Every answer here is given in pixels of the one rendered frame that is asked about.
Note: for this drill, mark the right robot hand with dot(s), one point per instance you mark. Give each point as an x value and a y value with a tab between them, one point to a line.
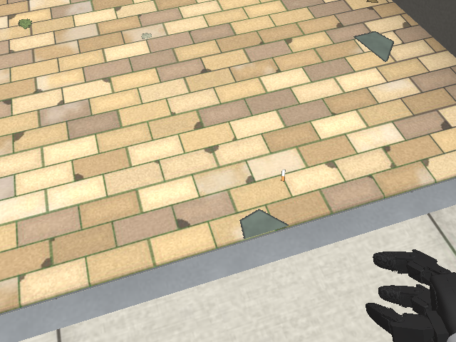
435	320

